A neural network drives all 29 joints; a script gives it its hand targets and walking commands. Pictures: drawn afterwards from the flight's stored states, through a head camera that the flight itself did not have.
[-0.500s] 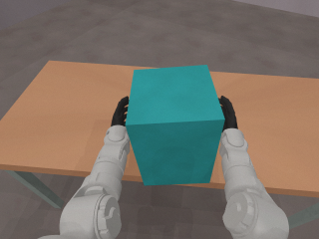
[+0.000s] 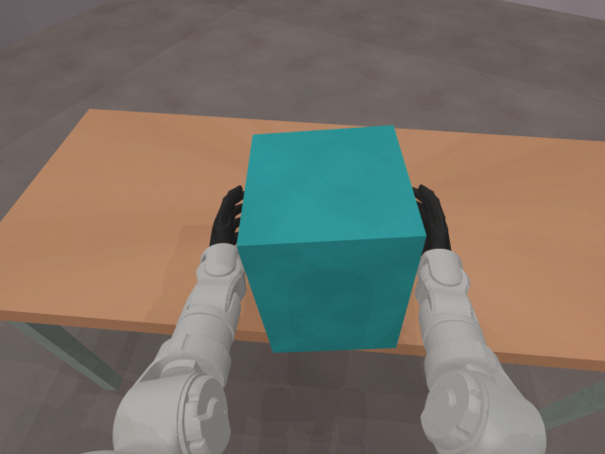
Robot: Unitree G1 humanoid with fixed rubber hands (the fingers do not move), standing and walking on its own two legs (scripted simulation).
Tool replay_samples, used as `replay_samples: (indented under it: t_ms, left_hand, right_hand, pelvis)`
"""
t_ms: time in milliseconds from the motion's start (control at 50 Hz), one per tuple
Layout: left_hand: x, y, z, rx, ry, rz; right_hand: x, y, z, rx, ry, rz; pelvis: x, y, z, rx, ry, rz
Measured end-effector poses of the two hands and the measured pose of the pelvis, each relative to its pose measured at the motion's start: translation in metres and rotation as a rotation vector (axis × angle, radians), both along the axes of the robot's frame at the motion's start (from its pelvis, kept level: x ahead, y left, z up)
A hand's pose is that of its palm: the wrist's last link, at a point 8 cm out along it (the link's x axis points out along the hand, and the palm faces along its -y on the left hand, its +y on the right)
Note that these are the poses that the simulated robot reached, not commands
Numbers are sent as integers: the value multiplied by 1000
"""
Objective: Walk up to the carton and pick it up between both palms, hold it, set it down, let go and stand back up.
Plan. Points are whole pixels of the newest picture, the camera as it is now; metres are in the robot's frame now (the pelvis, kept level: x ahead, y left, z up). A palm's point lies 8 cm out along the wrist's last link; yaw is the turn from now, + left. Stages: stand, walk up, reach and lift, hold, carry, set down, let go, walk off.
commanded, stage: set down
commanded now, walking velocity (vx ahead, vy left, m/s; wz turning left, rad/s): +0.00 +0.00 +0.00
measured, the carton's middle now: (328, 247) +0.41 -0.02 +0.02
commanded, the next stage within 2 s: none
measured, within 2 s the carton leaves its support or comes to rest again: rests again in 0.54 s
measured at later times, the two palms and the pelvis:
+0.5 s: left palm (228, 244) +0.39 +0.12 +0.05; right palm (435, 248) +0.39 -0.17 +0.05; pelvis +0.00 +0.00 +0.00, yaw +0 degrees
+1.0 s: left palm (234, 248) +0.39 +0.11 +0.04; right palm (448, 252) +0.40 -0.19 +0.04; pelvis -0.01 -0.02 -0.01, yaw +0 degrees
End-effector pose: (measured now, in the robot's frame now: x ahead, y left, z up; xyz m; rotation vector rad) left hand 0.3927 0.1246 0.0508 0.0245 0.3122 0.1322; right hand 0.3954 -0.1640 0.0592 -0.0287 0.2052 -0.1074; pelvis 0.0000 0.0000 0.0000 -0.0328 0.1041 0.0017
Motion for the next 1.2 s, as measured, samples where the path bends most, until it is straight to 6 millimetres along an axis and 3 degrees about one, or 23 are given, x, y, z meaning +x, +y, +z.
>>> replay_samples:
  t_ms: [420,600,680,900,1040,1200]
  left_hand:
    - [-1,0,-2,-15,-11,3]
    - [0,-8,-11,-12,25,1]
    - [2,-8,-15,29,29,-8]
    - [6,-12,-3,43,-13,-5]
    - [-8,-8,-18,38,32,-16]
    - [-39,9,-30,34,3,16]
  right_hand:
    - [-2,-1,-1,-6,5,-3]
    - [-7,-10,-22,53,84,-38]
    - [-1,-14,-19,71,63,-50]
    - [8,-27,-18,60,54,-28]
    - [-1,-29,-24,35,70,-4]
    - [-14,-27,-10,38,-18,2]
  pelvis:
    - [-1,-1,0,2,0,0]
    - [-3,-4,-1,5,27,-1]
    - [-2,-7,-2,8,77,-3]
    - [-4,-15,-5,17,152,-6]
    - [-12,-20,-6,24,141,-5]
    - [-23,-21,-6,25,125,-5]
